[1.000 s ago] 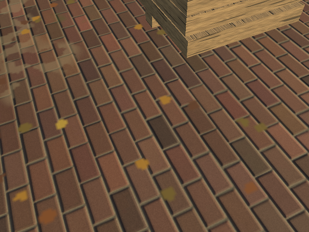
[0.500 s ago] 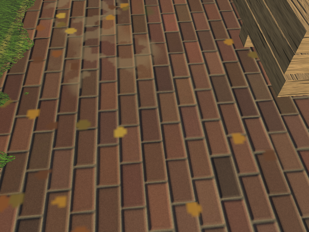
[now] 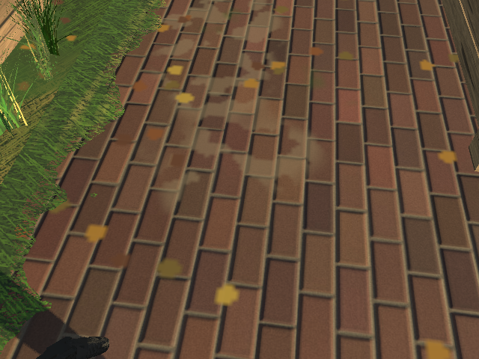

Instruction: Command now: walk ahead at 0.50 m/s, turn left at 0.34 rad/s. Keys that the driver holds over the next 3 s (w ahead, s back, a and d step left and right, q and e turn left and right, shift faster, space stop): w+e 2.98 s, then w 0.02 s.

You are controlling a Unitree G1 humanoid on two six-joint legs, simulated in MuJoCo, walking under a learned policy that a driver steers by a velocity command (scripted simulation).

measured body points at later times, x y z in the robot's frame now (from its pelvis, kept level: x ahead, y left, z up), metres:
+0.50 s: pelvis +0.25 +0.03 +0.01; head +0.27 +0.04 +0.46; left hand +0.32 +0.30 -0.12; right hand +0.40 -0.25 -0.06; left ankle +0.30 +0.14 -0.72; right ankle +0.14 -0.10 -0.65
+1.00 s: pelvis +0.48 -0.10 +0.00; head +0.51 -0.13 +0.45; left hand +0.74 +0.07 -0.09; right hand +0.44 -0.40 -0.11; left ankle +0.44 +0.10 -0.63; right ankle +0.50 -0.19 -0.72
